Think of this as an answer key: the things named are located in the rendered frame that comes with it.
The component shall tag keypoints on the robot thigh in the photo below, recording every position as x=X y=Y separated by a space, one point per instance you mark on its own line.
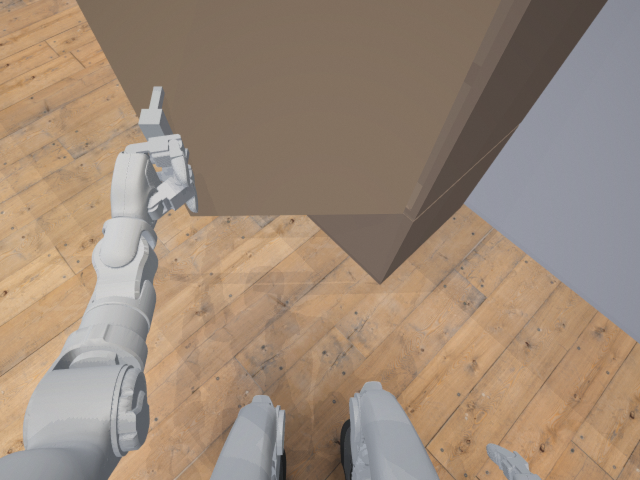
x=395 y=450
x=256 y=437

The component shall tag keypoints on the robot right hand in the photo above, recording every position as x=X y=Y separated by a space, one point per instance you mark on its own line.
x=513 y=465

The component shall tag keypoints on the robot left thigh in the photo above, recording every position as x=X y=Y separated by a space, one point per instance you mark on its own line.
x=256 y=437

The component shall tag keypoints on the robot left hand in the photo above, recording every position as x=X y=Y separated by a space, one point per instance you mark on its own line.
x=135 y=180

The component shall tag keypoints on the cupboard door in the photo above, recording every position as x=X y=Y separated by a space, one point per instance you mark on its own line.
x=296 y=107

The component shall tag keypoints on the left robot upper arm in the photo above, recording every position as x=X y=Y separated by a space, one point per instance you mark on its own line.
x=82 y=422

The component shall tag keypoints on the handle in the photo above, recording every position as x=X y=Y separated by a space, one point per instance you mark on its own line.
x=153 y=122

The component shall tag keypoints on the robot left forearm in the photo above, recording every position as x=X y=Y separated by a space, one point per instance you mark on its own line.
x=118 y=317

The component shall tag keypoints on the robot right thigh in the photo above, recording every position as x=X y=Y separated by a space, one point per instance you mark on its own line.
x=395 y=450

